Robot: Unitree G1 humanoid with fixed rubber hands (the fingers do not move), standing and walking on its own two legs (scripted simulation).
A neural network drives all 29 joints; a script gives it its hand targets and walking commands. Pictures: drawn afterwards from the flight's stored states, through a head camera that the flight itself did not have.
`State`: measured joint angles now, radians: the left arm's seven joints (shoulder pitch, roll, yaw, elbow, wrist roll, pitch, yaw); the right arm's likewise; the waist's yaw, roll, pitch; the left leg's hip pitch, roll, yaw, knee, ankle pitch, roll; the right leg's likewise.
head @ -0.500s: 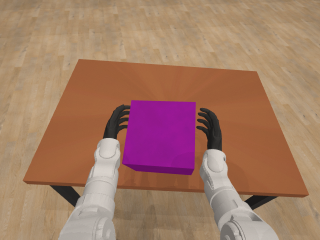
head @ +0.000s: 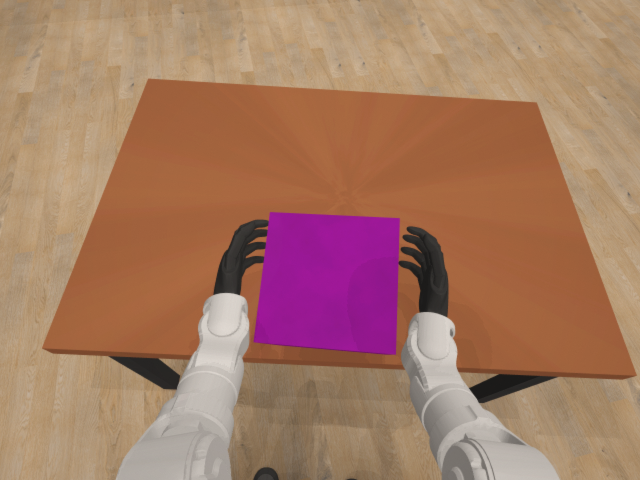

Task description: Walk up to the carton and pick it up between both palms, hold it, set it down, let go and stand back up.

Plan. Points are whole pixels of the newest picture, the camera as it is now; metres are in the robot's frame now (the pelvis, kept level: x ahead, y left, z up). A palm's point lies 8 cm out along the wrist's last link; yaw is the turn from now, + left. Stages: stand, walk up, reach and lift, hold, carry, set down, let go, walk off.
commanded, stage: set down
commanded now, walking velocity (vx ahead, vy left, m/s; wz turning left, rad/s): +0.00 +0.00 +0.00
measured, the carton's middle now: (332, 288) +0.36 -0.01 -0.06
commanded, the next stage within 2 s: none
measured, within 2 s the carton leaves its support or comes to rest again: rests again in 1.66 s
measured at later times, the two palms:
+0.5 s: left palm (235, 305) +0.33 +0.13 -0.06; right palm (424, 315) +0.32 -0.13 -0.05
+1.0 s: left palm (238, 312) +0.33 +0.12 -0.08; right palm (422, 318) +0.32 -0.14 -0.06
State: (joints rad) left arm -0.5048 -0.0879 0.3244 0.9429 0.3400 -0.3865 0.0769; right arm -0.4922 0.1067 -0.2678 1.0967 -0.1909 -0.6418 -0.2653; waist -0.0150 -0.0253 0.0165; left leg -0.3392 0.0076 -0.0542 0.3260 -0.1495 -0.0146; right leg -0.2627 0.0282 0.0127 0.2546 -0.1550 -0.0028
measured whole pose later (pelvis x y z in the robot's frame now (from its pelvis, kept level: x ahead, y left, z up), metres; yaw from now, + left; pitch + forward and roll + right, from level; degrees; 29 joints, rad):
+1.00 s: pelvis -0.03 +0.01 -0.03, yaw -1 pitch +23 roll -2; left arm -0.61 -0.09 0.42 1.17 0.34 -0.58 0.13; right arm -0.59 0.13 -0.57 1.14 -0.45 -0.65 -0.17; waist -0.02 0.00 -0.13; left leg -0.79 0.01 -0.05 0.58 -0.19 -0.01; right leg -0.73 0.04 0.01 0.54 -0.21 0.00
